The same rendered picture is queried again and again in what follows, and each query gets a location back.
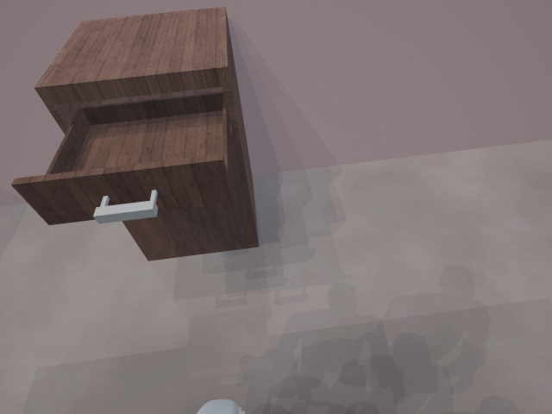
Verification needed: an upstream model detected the handle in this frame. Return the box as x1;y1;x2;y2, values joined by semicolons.
93;190;158;224

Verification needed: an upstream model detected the cabinet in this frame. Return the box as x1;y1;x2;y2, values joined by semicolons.
34;6;259;261

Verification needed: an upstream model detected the drawer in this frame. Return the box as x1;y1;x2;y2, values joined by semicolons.
11;91;234;225

